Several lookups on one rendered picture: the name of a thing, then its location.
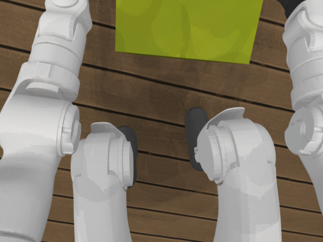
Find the robot right hand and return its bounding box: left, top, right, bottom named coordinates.
left=277, top=0, right=305, bottom=19

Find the robot right upper arm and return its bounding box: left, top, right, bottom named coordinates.
left=285, top=103, right=323, bottom=215

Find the carton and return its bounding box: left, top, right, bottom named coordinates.
left=115, top=0, right=263, bottom=64

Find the robot right thigh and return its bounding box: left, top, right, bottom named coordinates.
left=201, top=118, right=282, bottom=242

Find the robot right forearm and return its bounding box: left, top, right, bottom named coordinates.
left=283, top=0, right=323, bottom=112

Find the robot left forearm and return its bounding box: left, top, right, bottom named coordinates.
left=0, top=0, right=92, bottom=147

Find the robot left shin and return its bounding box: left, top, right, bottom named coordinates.
left=71, top=122, right=123, bottom=182

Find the robot left upper arm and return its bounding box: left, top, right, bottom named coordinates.
left=0, top=94, right=81, bottom=242

